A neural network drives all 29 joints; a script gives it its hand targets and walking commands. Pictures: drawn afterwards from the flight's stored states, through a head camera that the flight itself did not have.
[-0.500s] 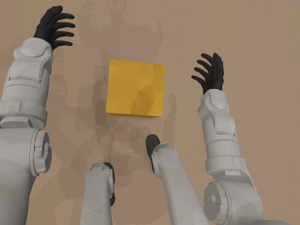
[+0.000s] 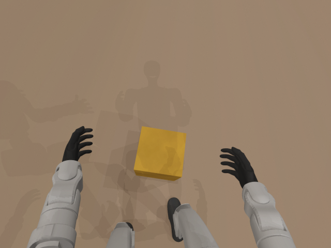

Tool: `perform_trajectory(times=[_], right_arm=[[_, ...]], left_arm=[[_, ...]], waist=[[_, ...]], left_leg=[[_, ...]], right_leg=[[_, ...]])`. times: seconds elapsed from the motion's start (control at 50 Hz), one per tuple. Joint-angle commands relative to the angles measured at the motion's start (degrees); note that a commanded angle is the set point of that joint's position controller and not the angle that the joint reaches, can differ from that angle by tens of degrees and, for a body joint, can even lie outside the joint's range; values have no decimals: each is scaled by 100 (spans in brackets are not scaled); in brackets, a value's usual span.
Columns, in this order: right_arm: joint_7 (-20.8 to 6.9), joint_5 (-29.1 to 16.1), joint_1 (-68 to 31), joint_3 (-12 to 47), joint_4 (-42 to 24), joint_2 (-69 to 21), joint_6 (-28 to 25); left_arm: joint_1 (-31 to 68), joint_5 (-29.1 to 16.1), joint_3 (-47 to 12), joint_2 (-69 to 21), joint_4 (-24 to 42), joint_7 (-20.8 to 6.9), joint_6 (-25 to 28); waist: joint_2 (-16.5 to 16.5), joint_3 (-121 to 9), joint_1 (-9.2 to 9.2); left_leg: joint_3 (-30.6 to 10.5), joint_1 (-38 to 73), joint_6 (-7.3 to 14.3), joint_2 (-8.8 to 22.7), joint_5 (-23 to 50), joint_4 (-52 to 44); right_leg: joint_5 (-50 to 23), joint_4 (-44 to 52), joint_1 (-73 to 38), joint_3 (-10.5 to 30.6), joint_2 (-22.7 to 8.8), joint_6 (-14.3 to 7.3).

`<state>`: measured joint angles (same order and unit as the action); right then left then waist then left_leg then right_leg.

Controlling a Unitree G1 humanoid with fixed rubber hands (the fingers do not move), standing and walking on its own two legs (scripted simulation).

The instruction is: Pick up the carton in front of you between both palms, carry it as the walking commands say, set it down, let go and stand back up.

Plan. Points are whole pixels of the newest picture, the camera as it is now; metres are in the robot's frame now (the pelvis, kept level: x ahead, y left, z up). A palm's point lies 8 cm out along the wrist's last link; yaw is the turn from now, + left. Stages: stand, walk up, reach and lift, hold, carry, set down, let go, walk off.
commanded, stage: let go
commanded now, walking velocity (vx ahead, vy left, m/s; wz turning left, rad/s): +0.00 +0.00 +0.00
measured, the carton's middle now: (159, 155) +0.43 -0.07 -0.59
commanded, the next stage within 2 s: stand in 0.94 s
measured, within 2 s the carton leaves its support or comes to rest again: neither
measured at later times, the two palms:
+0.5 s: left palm (35, 205) +0.26 +0.22 -0.02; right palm (268, 195) +0.22 -0.24 -0.01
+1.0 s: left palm (22, 229) +0.22 +0.24 -0.02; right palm (273, 207) +0.19 -0.25 -0.02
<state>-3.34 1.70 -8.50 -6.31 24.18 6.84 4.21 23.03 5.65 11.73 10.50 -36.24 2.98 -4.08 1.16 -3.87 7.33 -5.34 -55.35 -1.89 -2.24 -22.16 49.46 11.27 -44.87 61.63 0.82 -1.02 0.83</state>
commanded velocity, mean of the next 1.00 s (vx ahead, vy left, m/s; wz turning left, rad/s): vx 0.00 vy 0.00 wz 0.00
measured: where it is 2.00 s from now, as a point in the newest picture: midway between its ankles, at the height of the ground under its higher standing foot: (151, 240)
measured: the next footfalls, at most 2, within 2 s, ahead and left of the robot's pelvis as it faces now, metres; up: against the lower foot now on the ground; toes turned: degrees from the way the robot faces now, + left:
none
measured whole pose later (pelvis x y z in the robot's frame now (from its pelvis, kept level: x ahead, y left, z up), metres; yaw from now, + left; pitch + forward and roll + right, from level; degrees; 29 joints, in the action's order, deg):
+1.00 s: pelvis +0.05 +0.01 +0.05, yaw -3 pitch -2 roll -1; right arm 0.5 2.3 13.5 -1.8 27.3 14.6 8.1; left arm -11.5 2.0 1.1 12.7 -31.9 -0.5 -3.6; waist -2.2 1.5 0.5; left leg -3.2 -5.6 -0.6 0.0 -21.3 28.5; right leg 12.6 -28.8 14.6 2.5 0.4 1.3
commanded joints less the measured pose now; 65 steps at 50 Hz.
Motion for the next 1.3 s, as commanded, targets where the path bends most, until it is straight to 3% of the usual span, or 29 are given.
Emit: perform_trajectory(times=[0.0, 0.08, 0.18, 0.4, 0.6, 0.64, 0.76, 0.92, 0.94, 0.98, 1.02, 1.06, 1.18, 1.28], right_arm=[[-127, -138, 491, 146, -616, 639, -180], [-147, -258, 1201, 304, -892, 741, -220], [-111, -359, 1743, 410, -1106, 832, -273], [8, -333, 2278, 347, -651, 1016, -309], [0, -114, 2212, 139, -455, 1102, -6], [189, -47, 2186, 155, -528, 1262, 335], [244, -32, 2068, 242, -584, 1224, 551], [263, -28, 1973, 296, -739, 1184, 775], [471, 78, 1863, 104, 114, 1808, 316], [518, 160, 1904, 149, 301, 1699, -61], [483, 149, 1830, 164, 477, 1687, -234], [435, 110, 1805, 177, 671, 1757, -312], [457, 89, 1948, 247, 1204, 1956, -405], [514, 63, 2000, 308, 1555, 2077, -416]], left_arm=[[281, -85, -125, 431, 756, 30, 256], [-609, -146, -241, 467, 710, -16, 370], [-1511, -200, -301, 560, 753, -99, 486], [-3149, -387, -584, 537, 1172, -478, 473], [-3294, -600, -860, 591, 1711, -688, 150], [-3472, -662, -916, 653, 1495, -527, 307], [-3353, -693, -983, 634, 1424, -431, 155], [-3424, -578, -871, 671, 1377, -471, -32], [-3526, -243, -571, 1398, 542, -289, 89], [-3404, -198, -608, 1441, 414, -211, 206], [-3237, -199, -620, 1374, 328, -213, 294], [-3174, -232, -640, 1370, 194, -263, 359], [-3237, -296, -656, 1531, -225, -234, 414], [-3249, -342, -664, 1660, -546, -183, 400]], waist=[[-350, -2589, 55], [-205, -2000, -25], [-95, -1505, -256], [-181, -747, -638], [-240, 164, -635], [-356, -4, -604], [-420, 338, -646], [-302, 537, -731], [-771, 717, -904], [-590, 586, -793], [-323, 506, -779], [-147, 397, -770], [-39, 89, -738], [-37, 49, -745]], left_leg=[[549, 555, 87, -141, -38, -1215], [546, 997, 157, -118, 169, -1534], [552, 1798, 171, -131, 766, -1939], [520, 3467, 48, -84, 2218, -2829], [445, 3869, 40, 0, 2096, -3185], [387, 4183, -14, 52, 2758, -2933], [362, 3866, -34, 74, 2471, -2898], [492, 3733, 65, 47, 1620, -2965], [275, 3527, -35, 264, 910, -2691], [71, 3873, 48, 360, 160, -2740], [-47, 3894, 135, 401, -153, -2714], [-68, 3989, 175, 411, 199, -2597], [-73, 4483, 142, 457, 1584, -2347], [-88, 4605, 104, 500, 1979, -2348]], right_leg=[[-578, 316, -4181, -158, 296, 60], [-953, 607, -4904, -24, 282, 85], [-1708, 954, -5559, 37, 278, 147], [-2903, 1767, -6593, 40, 385, 148], [-1700, 2082, -6567, -127, 519, 60], [-1500, 1868, -6242, -240, 649, 86], [-1233, 1787, -6178, -230, 652, 41], [-995, 1844, -6381, -215, 581, 48], [-619, 1743, -5352, 16, -57, 10], [289, 1833, -4906, 170, -82, -15], [653, 1887, -4757, 235, -69, -24], [461, 1871, -4773, 289, -111, -81], [-794, 1680, -4944, 337, -238, -173], [-1247, 1688, -5144, 371, -315, -220]])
